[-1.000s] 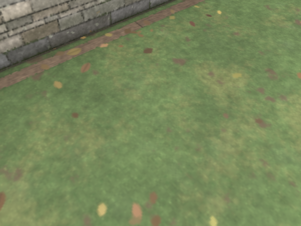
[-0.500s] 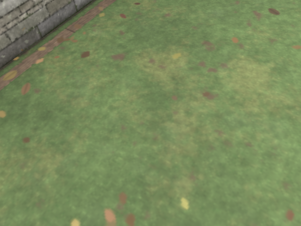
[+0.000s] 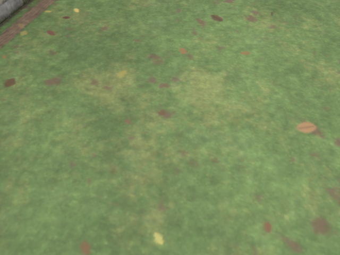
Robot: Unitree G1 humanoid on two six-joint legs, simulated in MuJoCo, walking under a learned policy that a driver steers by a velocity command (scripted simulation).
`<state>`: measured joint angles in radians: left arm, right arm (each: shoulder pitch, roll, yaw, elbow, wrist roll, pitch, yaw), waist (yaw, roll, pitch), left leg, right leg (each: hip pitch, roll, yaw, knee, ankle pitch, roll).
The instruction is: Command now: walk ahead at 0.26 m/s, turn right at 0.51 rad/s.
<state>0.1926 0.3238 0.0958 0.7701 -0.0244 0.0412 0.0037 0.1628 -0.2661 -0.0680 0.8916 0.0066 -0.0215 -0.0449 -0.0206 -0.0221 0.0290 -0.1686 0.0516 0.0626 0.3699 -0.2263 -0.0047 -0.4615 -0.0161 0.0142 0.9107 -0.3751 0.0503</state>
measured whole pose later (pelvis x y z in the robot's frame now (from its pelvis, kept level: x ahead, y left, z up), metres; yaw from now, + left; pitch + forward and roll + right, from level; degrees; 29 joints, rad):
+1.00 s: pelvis +0.46 -0.15 +0.00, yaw -24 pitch +2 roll +2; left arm 0.10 0.27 0.03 0.67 -0.01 -0.07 -0.01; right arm 0.36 -0.29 -0.06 0.87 0.02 -0.09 0.02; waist -0.10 -0.04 0.03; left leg -0.03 -0.05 0.04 0.24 -0.24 0.03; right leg -0.64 -0.11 0.04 0.65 -0.01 0.00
